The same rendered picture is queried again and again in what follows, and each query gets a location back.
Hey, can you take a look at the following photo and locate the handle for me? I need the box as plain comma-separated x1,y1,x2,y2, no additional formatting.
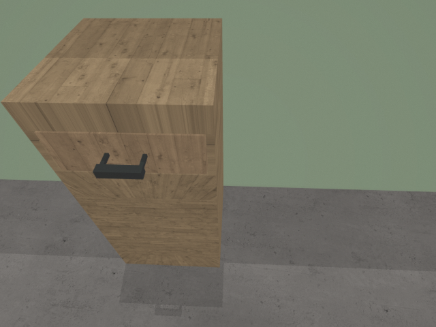
93,153,148,180

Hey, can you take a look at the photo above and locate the cabinet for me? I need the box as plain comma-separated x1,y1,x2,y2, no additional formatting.
1,18,223,268

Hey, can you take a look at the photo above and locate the drawer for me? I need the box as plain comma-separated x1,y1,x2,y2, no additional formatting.
34,131,208,174

